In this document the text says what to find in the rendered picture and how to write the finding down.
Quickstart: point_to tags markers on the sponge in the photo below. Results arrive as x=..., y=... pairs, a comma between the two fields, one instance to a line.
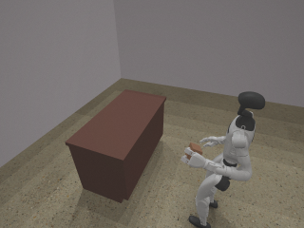
x=195, y=148

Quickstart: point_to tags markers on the robot left hand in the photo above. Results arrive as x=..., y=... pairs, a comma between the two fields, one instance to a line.
x=196, y=160

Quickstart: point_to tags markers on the robot right hand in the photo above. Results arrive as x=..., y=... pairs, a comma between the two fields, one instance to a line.
x=213, y=141

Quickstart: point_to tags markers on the robot right forearm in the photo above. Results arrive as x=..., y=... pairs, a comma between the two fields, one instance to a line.
x=221, y=140

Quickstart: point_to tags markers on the robot left forearm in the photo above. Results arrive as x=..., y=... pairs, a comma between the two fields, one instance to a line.
x=226, y=171

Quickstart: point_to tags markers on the robot left upper arm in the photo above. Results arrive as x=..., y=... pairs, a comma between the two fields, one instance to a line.
x=240, y=144

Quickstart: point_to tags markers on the robot left shin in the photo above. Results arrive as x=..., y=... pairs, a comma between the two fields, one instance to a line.
x=202, y=210

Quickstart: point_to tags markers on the table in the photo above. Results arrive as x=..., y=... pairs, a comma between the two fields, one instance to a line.
x=111, y=151

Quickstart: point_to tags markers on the robot torso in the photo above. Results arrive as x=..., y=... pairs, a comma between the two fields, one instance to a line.
x=229, y=157

